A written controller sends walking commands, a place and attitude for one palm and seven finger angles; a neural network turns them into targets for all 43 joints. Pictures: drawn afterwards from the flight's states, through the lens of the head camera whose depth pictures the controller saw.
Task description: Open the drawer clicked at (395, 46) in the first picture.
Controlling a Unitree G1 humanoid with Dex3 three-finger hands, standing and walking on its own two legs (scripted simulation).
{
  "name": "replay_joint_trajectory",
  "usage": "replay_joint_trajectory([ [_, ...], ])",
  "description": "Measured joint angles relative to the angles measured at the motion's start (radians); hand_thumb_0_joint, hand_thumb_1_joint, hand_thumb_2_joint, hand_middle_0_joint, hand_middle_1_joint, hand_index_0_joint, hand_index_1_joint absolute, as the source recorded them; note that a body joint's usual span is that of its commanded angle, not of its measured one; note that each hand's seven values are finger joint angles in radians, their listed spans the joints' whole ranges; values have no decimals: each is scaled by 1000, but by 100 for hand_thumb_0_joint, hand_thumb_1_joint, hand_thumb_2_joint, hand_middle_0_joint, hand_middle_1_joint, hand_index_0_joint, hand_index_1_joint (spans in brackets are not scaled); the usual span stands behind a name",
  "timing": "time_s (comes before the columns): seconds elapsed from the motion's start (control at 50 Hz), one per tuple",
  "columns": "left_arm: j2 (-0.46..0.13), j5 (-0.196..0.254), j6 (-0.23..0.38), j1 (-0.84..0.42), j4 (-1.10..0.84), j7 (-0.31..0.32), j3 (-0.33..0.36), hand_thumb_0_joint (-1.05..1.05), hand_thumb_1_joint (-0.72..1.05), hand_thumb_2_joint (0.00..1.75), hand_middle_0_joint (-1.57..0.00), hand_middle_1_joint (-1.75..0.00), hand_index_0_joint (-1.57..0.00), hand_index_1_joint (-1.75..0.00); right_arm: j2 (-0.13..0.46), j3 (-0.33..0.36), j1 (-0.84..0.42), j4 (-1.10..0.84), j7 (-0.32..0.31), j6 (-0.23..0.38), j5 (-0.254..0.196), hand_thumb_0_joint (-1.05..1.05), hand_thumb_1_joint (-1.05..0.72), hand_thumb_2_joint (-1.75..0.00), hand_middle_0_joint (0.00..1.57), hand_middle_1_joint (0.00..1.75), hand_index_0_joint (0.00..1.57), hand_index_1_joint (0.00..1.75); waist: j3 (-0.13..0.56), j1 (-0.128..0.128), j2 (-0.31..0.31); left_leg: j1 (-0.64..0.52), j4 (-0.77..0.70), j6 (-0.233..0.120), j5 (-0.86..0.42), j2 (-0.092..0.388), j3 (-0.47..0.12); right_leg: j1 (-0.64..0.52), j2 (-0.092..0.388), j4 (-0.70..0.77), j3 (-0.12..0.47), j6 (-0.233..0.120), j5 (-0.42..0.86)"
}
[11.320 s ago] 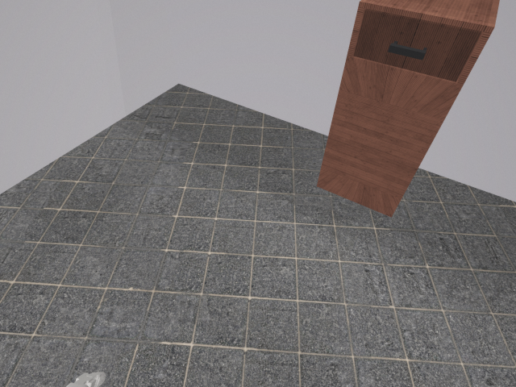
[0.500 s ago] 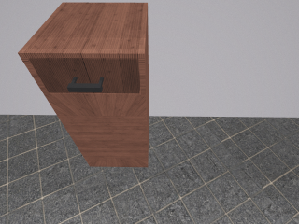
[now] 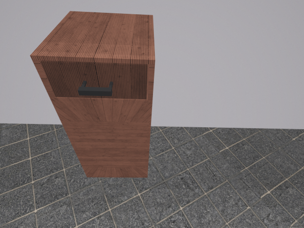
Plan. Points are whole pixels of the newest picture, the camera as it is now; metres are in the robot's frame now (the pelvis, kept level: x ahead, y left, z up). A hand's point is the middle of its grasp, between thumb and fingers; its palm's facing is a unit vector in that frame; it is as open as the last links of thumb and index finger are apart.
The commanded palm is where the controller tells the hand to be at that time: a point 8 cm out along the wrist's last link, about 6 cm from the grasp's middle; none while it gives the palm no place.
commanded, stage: look again from close up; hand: left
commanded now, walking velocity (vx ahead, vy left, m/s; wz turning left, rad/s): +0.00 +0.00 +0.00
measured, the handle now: (96, 87) +0.56 +0.24 +0.05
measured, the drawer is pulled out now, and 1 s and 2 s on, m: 0.00 0.00 0.00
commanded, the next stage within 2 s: shuffle to correct the standing spot in 0.12 s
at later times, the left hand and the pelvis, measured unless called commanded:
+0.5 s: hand out of the picture -0.05 +0.18 -0.18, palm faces +0.09 -0.98 -0.16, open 7.4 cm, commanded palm none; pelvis +0.00 +0.02 +0.00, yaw +3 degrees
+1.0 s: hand out of the picture +0.08 +0.19 -0.18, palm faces +0.09 -0.97 -0.22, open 7.3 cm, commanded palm none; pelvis +0.07 +0.00 +0.00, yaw +4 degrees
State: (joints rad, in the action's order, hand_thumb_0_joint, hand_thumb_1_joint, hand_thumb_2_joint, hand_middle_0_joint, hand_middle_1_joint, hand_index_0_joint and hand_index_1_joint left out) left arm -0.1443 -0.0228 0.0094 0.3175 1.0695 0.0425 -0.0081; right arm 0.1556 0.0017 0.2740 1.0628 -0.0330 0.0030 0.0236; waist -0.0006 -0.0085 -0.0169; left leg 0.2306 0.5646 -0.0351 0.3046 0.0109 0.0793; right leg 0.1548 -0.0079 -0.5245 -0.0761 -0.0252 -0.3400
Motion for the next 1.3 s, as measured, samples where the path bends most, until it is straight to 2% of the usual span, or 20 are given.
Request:
replay_joint_trajectory([
  [0.26, -13, 0, -8, 17, -3, -13, 0, 0, 91, 89, -19, -30, -20, -30, -27, -19, 62, 28, 13, 9, 0, 1, -92, -90, 20, 30, 20, 30, -9, 8, -2, 11, -72, -36, -65, -38, 18, 31, 36, 30, 14, 29, 50],
  [0.38, -4, -12, -12, 50, 8, -23, 7, 0, 91, 89, -19, -30, -20, -30, -33, -10, 89, 39, 19, 1, 4, 0, -91, -90, 20, 30, 20, 30, 6, 14, 4, 29, -57, -46, -55, -51, 8, 60, 41, -26, 16, 3, -30],
  [0.44, 2, -14, -6, 66, 8, -27, 13, 0, 91, 89, -19, -30, -20, -30, -31, -3, 101, 44, 20, -2, 4, 0, -91, -90, 20, 30, 20, 30, 14, 13, 10, 41, -34, -45, -40, -54, -9, 57, 37, -30, 11, 4, -29],
  [0.52, 11, -11, 14, 98, 7, -24, 20, 0, 91, 89, -19, -30, -20, -30, -26, 3, 110, 46, 23, -1, 4, 0, -91, -90, 20, 30, 20, 30, 23, 1, 15, 67, 42, -39, 32, -46, -34, 42, 28, -28, -13, 10, -17],
  [0.58, 15, -9, 29, 129, 17, -16, 26, 0, 91, 89, -19, -30, -20, -30, -26, 7, 99, 44, 30, 0, 6, 1, -91, -90, 20, 30, 20, 30, 24, -6, 7, 109, 151, -35, 96, -18, -22, 14, 20, -21, -39, 12, -41],
  [0.62, 16, -11, 33, 149, 29, -15, 26, 0, 91, 89, -19, -30, -20, -30, -26, 9, 81, 35, 33, 8, 4, 1, -91, -90, 20, 30, 20, 30, 18, -9, -10, 109, 133, -34, 104, -5, -3, -5, 24, -23, -45, 16, -57],
  [0.66, 19, -8, 27, 165, 46, -20, 24, 0, 91, 89, -19, -30, -20, -30, -25, 9, 63, 19, 32, 33, 5, 1, -91, -90, 20, 30, 20, 30, 9, -7, -30, 90, 85, -36, 7, -7, 16, 7, 38, -86, -37, 16, -92],
  [0.72, 26, -9, 1, 155, 71, -27, 17, 0, 91, 89, -20, -30, -20, -30, -25, 8, 44, -1, 13, 60, 8, 1, -91, -90, 20, 30, 20, 30, 5, -2, -46, 58, 82, -46, 42, -16, 46, 128, 42, -374, 6, -2, -159],
  [0.76, 28, -9, -7, 124, 69, -26, 16, 0, 91, 89, -20, -30, -20, -30, -29, 3, 42, -4, 1, 65, 4, 1, -92, -90, 20, 30, 20, 30, -1, 4, -41, 22, 28, -45, 37, -20, 48, 200, 47, -472, 11, 2, -135],
  [0.8, 28, -4, -6, 78, 50, -21, 15, 0, 91, 89, -20, -30, -20, -30, -34, -6, 40, 4, -8, 64, 2, 1, -92, -90, 20, 30, 20, 30, -16, 5, -32, -12, -33, -37, 6, -24, 40, 239, 57, -446, 12, 18, -90],
  [0.86, 27, 0, -2, 9, 11, -12, 14, 0, 91, 89, -19, -30, -20, -30, -42, -16, 34, 20, -13, 52, -2, 1, -93, -90, 20, 30, 20, 30, -42, 3, -15, -46, -91, -36, -23, -25, 23, 246, 65, -296, 21, 36, -11],
  [0.96, -21, -2, -21, -46, -20, -8, 30, 3, 94, 89, -20, -30, -20, -30, -54, -3, 22, 20, -11, 21, -3, 1, -93, -90, 20, 30, 20, 30, -75, 10, -6, -62, -74, -12, -3, -15, 21, 214, 62, -138, 22, 40, 80],
  [1.0, -40, -2, -16, -55, -39, -10, 37, 3, 94, 89, -20, -30, -20, -30, -54, 5, 22, 14, -8, 11, -2, 1, -92, -90, 20, 30, 20, 30, -81, 9, -9, -49, -29, 1, 24, -14, 27, 184, 62, -74, 25, 36, 180],
  [1.04, -46, -3, -7, -65, -52, -8, 42, 2, 93, 89, -19, -30, -20, -30, -43, 16, 11, 7, -3, -1, -6, 1, -92, -90, 20, 30, 20, 30, -83, 10, 2, -16, 36, 14, 58, -2, 27, 190, 54, -87, 25, 23, 133],
  [1.1, -39, -5, -4, -95, -70, -8, 37, 1, 93, 89, -19, -30, -20, -30, -20, 36, -8, -7, 0, -20, -11, 1, -92, -90, 20, 30, 20, 30, -89, 27, 27, 67, 216, 23, 192, -5, -14, 210, 52, -113, 0, 5, 82],
  [1.14, -31, -7, -7, -114, -87, -4, 38, 1, 92, 89, -19, -30, -20, -30, -11, 41, -23, -9, 3, -32, -11, 1, -92, -90, 20, 30, 20, 30, -90, 22, 23, 115, 340, 29, 236, -13, -29, 213, 57, -102, -8, 4, 99],
  [1.18, -25, -10, -11, -128, -104, -4, 39, 1, 92, 89, -19, -30, -20, -30, -7, 42, -37, -13, 10, -37, -11, 1, -92, -90, 20, 30, 20, 30, -87, 14, 7, 135, 384, 38, 242, -16, -32, 213, 63, -80, -11, 0, 122],
  [1.24, -27, -14, -17, -135, -123, -1, 46, 0, 92, 89, -20, -30, -20, -30, -7, 40, -47, -27, 19, -36, -10, 1, -91, -90, 20, 30, 20, 30, -71, 1, -27, 118, 311, 46, 214, -16, -20, 218, 72, -48, -8, 4, 156],
  [1.3, -39, -12, -30, -122, -131, -8, 50, 0, 92, 89, -20, -30, -20, -30, -7, 35, -39, -47, 24, -19, -9, 0, -91, -90, 20, 30, 20, 30, -44, -4, -50, 36, 92, 38, 108, -15, -8, 238, 75, -53, -2, 16, 173],
])
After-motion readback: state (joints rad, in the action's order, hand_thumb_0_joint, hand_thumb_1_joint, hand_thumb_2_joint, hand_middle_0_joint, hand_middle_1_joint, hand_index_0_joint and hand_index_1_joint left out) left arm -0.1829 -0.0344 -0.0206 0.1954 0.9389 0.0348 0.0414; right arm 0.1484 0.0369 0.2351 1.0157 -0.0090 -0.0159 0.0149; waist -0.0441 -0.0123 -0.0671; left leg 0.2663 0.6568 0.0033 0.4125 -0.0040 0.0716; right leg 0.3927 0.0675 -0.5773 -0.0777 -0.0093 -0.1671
